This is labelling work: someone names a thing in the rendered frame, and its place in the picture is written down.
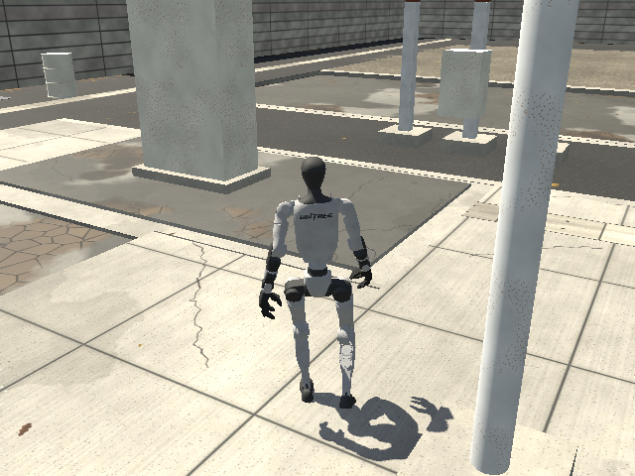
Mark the robot left hand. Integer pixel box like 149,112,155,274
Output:
259,291,282,319

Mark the robot right upper arm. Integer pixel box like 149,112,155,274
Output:
335,198,364,251

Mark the left robot foot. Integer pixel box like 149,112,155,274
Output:
300,378,314,403

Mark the robot right shin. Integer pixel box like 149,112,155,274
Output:
339,328,355,397

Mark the right robot forearm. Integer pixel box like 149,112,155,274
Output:
353,236,371,272

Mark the left robot forearm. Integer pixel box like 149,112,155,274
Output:
261,242,281,294

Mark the robot right hand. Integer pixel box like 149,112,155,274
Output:
349,268,372,289

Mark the robot left upper arm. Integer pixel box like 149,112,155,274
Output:
271,200,295,258

